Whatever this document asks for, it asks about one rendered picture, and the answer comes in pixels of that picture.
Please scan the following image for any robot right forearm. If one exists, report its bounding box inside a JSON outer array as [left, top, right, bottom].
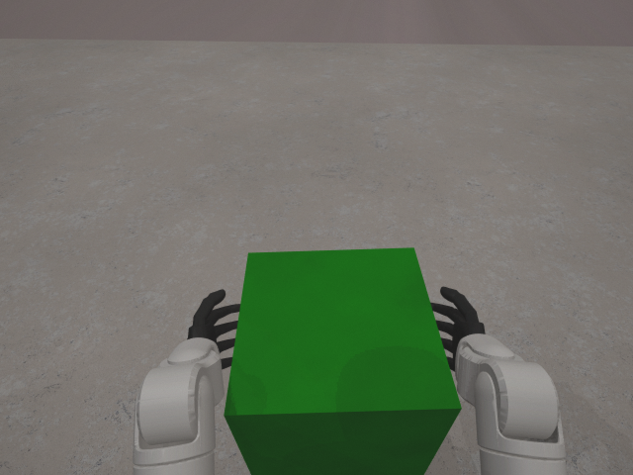
[[455, 333, 568, 475]]

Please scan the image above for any carton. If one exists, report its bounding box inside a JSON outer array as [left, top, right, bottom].
[[224, 247, 462, 475]]

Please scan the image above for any left robot hand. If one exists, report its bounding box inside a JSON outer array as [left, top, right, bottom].
[[187, 289, 240, 370]]

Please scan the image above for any right robot hand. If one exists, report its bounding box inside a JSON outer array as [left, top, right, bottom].
[[430, 287, 485, 371]]

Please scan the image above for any robot left forearm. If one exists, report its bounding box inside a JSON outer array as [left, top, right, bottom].
[[133, 337, 225, 475]]

